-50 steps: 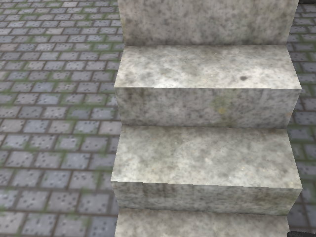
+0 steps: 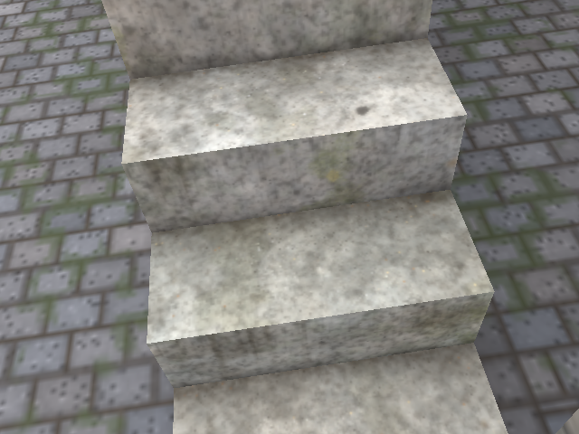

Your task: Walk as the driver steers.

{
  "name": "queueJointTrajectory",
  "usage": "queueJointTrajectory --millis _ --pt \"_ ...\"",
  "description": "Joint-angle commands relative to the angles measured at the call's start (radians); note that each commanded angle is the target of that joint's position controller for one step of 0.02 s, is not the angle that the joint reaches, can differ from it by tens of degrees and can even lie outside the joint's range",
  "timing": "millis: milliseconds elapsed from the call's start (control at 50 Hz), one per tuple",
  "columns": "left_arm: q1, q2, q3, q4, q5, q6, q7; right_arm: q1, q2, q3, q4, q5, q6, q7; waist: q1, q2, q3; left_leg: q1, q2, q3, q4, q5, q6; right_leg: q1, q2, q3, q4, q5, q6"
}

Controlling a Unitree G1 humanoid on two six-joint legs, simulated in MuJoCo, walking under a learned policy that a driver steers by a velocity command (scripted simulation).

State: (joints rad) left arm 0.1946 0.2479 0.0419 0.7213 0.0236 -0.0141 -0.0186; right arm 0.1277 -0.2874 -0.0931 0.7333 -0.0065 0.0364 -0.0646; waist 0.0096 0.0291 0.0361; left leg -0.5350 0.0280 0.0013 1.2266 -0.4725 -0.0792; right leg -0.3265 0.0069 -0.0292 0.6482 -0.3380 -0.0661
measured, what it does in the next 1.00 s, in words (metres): steps on the spot: left foot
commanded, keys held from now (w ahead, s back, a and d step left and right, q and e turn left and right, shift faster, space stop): e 0.02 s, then no key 0.70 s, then w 0.28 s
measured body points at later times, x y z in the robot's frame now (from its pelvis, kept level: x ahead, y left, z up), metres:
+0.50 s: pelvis -0.02 +0.02 +0.01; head -0.01 +0.03 +0.46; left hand +0.17 +0.22 -0.10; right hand +0.07 -0.25 -0.10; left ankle -0.03 +0.15 -0.73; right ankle +0.00 -0.07 -0.73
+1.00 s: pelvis +0.01 +0.06 +0.02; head +0.01 +0.05 +0.47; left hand +0.18 +0.27 -0.10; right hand +0.11 -0.19 -0.10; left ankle -0.03 +0.15 -0.73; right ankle +0.00 -0.07 -0.73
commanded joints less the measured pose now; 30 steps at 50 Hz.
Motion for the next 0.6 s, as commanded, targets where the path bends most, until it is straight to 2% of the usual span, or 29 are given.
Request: queueJointTrajectory --millis 20,40,60,80,120,160,220,240,280,320,340,360,380,400,420,440,460,500,540,600 --pt "-0.106 0.182 0.05 -0.115 -0.018 -0.021 0.022 -0.028 -0.083 -0.031 -0.089 -0.006 -0.028 -0.011 -0.037 -0.097 -0.097 -0.109 -0.004 -0.068 0.157 0.129 -0.007 0.113 -0.241 0.339 -0.29 0.498 -0.132" --pt "-0.092 0.175 0.049 -0.12 -0.021 -0.022 0.032 -0.004 -0.078 -0.031 -0.083 0.0 -0.032 -0.013 -0.032 -0.092 -0.137 -0.098 0.0 -0.083 0.131 0.168 -0.006 0.157 -0.238 0.314 -0.29 0.531 -0.125" --pt "-0.083 0.149 0.042 -0.124 -0.02 -0.025 0.036 -0.002 -0.065 -0.028 -0.084 0.005 -0.034 -0.015 -0.027 -0.093 -0.151 -0.091 0.003 -0.086 0.091 0.188 -0.008 0.196 -0.23 0.297 -0.285 0.562 -0.118" --pt "-0.071 0.13 0.037 -0.124 -0.021 -0.026 0.039 -0.008 -0.052 -0.024 -0.086 0.007 -0.034 -0.016 -0.02 -0.094 -0.154 -0.085 0.007 -0.087 0.033 0.199 -0.009 0.223 -0.222 0.285 -0.287 0.574 -0.11" --pt "-0.054 0.116 0.034 -0.123 -0.018 -0.019 0.044 -0.014 -0.028 -0.015 -0.089 0.009 -0.032 -0.015 -0.009 -0.117 -0.151 -0.055 0.011 -0.08 -0.099 0.193 -0.017 0.258 -0.209 0.273 -0.298 0.557 -0.1" --pt "-0.044 0.118 0.035 -0.122 -0.017 -0.009 0.045 -0.009 -0.021 -0.009 -0.09 0.011 -0.03 -0.012 0.004 -0.138 -0.132 0.003 0.009 -0.065 -0.225 0.178 -0.024 0.243 -0.186 0.271 -0.317 0.431 -0.092" --pt "-0.052 0.111 0.03 -0.135 -0.009 0.0 0.042 -0.003 -0.03 -0.005 -0.09 0.02 -0.023 -0.005 0.016 -0.189 -0.077 0.103 0.005 -0.052 -0.371 0.113 -0.014 0.162 -0.174 0.299 -0.355 0.212 -0.115" --pt "-0.073 0.093 0.021 -0.141 -0.007 0.0 0.04 0.012 -0.054 -0.01 -0.084 0.025 -0.019 -0.001 0.017 -0.207 -0.074 0.131 0.007 -0.044 -0.399 0.081 -0.013 0.151 -0.177 0.308 -0.352 0.178 -0.131" --pt "-0.079 0.08 0.013 -0.142 -0.008 -0.004 0.035 0.02 -0.044 -0.004 -0.083 0.022 -0.025 0.007 0.024 -0.191 -0.066 0.163 0.011 -0.043 -0.489 0.048 -0.004 0.143 -0.185 0.344 -0.345 0.145 -0.15" --pt "-0.088 0.062 0.002 -0.138 -0.012 -0.006 0.035 0.035 -0.02 0.008 -0.075 0.018 -0.039 0.018 0.017 -0.163 -0.07 0.214 0.013 -0.039 -0.633 0.078 0.007 0.15 -0.185 0.372 -0.329 0.163 -0.146" --pt "-0.098 0.048 -0.005 -0.134 -0.015 -0.005 0.037 0.066 -0.002 0.015 -0.06 0.013 -0.048 0.026 -0.009 -0.138 -0.074 0.279 0.013 -0.032 -0.769 0.184 0.02 0.136 -0.17 0.365 -0.317 0.178 -0.125" --pt "-0.066 0.035 -0.009 -0.119 -0.019 -0.009 0.035 0.079 0.001 0.02 -0.051 -0.002 -0.056 0.033 -0.018 -0.105 -0.077 0.352 0.025 -0.052 -0.865 0.312 0.031 0.111 -0.146 0.355 -0.317 0.183 -0.087" --pt "-0.043 0.034 -0.008 -0.108 -0.013 -0.018 0.03 0.103 -0.027 0.018 -0.047 -0.016 -0.061 0.037 -0.012 -0.063 -0.089 0.424 0.076 -0.101 -0.865 0.42 0.042 0.075 -0.113 0.327 -0.292 0.15 -0.048" --pt "0.001 0.045 0.0 -0.109 -0.005 -0.027 0.021 0.105 -0.093 0.003 -0.033 -0.011 -0.062 0.039 0.047 0.054 -0.09 0.411 0.094 -0.121 -0.794 0.453 0.076 0.062 -0.052 0.257 -0.304 0.087 -0.018" --pt "-0.039 0.049 0.0 -0.106 -0.002 -0.032 0.019 0.087 -0.065 0.003 -0.026 -0.001 -0.067 0.047 0.025 0.08 -0.08 0.336 0.07 -0.114 -0.814 0.29 0.093 0.11 -0.024 0.209 -0.302 0.071 0.013" --pt "-0.094 0.064 0.005 -0.108 -0.007 -0.033 0.02 0.061 -0.031 0.013 -0.039 -0.003 -0.075 0.05 0.003 0.061 -0.051 0.302 0.058 -0.111 -0.838 0.215 0.084 0.121 -0.019 0.207 -0.283 0.079 0.021" --pt "-0.113 0.051 0.006 -0.109 -0.012 -0.03 0.023 0.053 -0.025 0.017 -0.037 -0.008 -0.082 0.048 0.002 0.06 -0.051 0.287 0.055 -0.109 -0.847 0.2 0.073 0.134 -0.022 0.204 -0.272 0.093 0.016" --pt "-0.105 0.027 0.004 -0.101 -0.014 -0.025 0.024 0.061 -0.021 0.02 -0.032 -0.003 -0.094 0.045 0.005 0.065 -0.038 0.286 0.05 -0.108 -0.855 0.206 0.066 0.13 -0.026 0.207 -0.273 0.117 0.013" --pt "-0.095 0.018 0.006 -0.084 -0.017 -0.03 0.022 0.078 -0.021 0.021 -0.027 0.003 -0.096 0.04 0.0 0.025 -0.034 0.296 0.047 -0.106 -0.853 0.217 0.07 0.129 -0.025 0.204 -0.275 0.131 0.016" --pt "-0.087 0.008 0.008 -0.062 -0.018 -0.036 0.02 0.087 -0.025 0.022 -0.024 0.004 -0.091 0.036 -0.002 -0.001 -0.038 0.313 0.042 -0.109 -0.857 0.235 0.081 0.132 -0.025 0.196 -0.272 0.162 0.028"
Velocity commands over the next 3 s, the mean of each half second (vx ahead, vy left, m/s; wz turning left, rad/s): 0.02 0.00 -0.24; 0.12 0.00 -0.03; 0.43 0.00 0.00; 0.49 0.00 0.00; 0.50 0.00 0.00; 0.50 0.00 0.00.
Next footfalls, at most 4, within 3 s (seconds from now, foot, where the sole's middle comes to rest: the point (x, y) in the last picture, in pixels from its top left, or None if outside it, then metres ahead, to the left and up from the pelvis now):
0.38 left None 0.01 0.15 -0.76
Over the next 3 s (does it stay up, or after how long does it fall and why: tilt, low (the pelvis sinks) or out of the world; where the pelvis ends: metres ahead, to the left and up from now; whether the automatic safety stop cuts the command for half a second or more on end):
stays up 0.02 0.07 0.02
